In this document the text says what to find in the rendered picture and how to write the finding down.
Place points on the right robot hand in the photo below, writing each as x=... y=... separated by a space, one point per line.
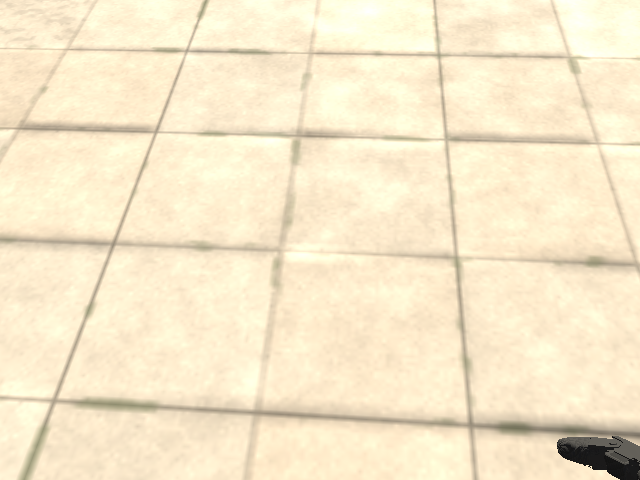
x=620 y=457

